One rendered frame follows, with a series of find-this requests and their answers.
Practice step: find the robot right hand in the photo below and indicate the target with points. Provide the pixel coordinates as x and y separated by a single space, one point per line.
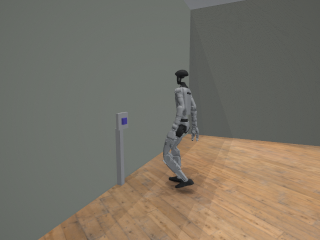
194 131

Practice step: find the right robot foot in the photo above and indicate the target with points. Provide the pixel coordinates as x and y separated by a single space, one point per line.
175 179

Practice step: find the robot right forearm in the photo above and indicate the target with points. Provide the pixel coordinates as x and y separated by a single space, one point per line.
194 118

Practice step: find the right robot shin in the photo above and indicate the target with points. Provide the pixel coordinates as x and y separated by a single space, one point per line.
178 160

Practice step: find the robot left upper arm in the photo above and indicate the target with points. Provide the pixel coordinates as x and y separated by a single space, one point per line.
179 95

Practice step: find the panel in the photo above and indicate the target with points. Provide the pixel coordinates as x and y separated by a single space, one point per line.
119 139

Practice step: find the robot right upper arm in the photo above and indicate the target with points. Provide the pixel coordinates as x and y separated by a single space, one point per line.
193 105

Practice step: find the robot left hand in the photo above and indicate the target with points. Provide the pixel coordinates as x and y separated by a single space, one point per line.
172 135

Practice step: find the robot left forearm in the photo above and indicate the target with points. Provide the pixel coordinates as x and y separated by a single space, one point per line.
179 115

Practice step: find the button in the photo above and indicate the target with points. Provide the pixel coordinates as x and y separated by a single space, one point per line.
124 121

